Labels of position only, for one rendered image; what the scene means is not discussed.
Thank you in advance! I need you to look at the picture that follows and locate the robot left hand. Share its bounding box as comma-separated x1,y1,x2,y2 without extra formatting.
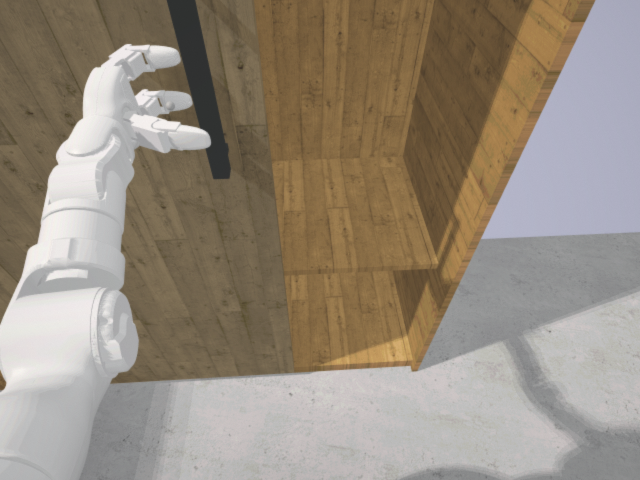
83,44,211,153

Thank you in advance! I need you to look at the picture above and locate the left robot upper arm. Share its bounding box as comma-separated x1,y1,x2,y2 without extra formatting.
0,287,139,480

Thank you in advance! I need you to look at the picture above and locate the left robot forearm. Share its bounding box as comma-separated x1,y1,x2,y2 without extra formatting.
0,115,135,381

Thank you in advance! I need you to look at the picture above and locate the handle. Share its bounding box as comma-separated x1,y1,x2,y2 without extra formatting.
167,0,231,179

